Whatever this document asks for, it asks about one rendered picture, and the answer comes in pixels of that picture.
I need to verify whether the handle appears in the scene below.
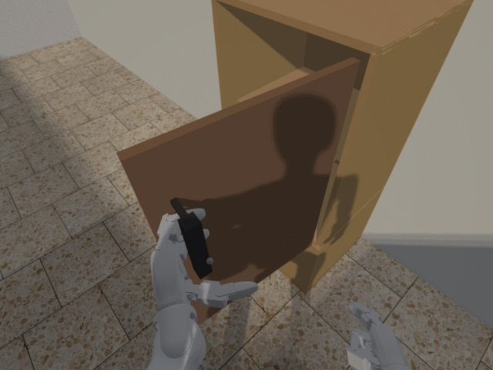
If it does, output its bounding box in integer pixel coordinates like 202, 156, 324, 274
170, 197, 213, 280

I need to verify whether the left robot forearm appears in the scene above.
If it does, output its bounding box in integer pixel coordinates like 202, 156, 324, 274
146, 304, 206, 370

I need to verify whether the robot right hand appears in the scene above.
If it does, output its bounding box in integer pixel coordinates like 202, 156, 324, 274
347, 302, 407, 370

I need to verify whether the cupboard door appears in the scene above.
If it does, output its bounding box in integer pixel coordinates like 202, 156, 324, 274
117, 57, 361, 325

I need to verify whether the robot left hand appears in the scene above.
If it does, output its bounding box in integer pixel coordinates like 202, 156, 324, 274
151, 208, 258, 312

